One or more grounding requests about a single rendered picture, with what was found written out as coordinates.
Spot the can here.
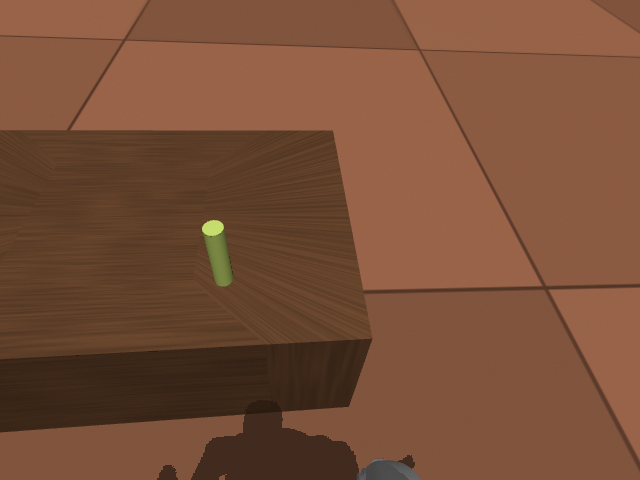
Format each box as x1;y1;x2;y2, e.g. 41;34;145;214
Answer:
202;220;233;287

